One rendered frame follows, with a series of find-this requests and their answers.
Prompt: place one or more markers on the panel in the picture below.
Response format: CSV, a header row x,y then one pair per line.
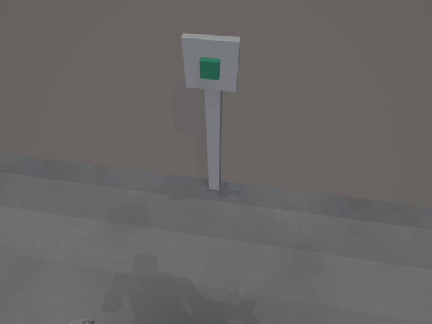
x,y
227,49

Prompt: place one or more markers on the button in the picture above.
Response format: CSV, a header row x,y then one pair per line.
x,y
209,68

